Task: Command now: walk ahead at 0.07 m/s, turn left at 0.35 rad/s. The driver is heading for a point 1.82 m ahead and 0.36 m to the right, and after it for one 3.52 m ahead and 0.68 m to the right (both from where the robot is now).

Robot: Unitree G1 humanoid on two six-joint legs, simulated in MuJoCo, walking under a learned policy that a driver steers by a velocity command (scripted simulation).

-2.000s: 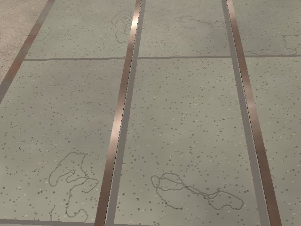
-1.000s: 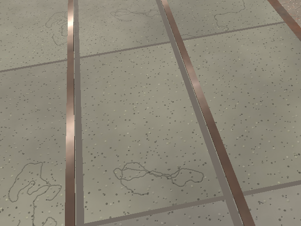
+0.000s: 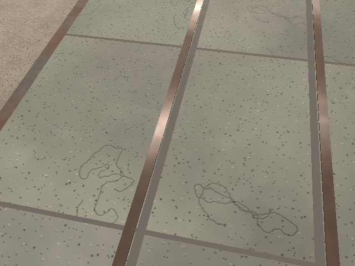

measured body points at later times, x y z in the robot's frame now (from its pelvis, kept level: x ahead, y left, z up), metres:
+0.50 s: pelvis +0.13 +0.02 -0.01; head +0.16 +0.02 +0.44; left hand +0.29 +0.25 -0.14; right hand +0.07 -0.23 -0.15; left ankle -0.01 +0.11 -0.74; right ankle +0.26 -0.12 -0.70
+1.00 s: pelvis +0.38 -0.08 +0.00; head +0.41 -0.11 +0.45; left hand +0.49 +0.18 -0.12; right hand +0.45 -0.38 -0.11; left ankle +0.61 +0.01 -0.68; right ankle +0.30 -0.10 -0.74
